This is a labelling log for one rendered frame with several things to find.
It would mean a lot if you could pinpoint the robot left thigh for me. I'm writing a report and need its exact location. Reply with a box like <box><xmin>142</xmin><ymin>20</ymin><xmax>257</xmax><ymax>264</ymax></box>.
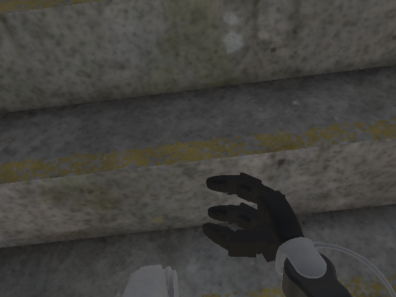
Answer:
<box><xmin>122</xmin><ymin>265</ymin><xmax>179</xmax><ymax>297</ymax></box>

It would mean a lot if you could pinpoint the robot right forearm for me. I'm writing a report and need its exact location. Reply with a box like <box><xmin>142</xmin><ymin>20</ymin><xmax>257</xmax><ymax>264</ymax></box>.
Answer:
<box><xmin>275</xmin><ymin>237</ymin><xmax>352</xmax><ymax>297</ymax></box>

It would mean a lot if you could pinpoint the right robot hand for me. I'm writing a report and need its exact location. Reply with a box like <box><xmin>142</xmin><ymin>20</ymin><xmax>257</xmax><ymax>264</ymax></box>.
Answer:
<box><xmin>202</xmin><ymin>173</ymin><xmax>305</xmax><ymax>262</ymax></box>

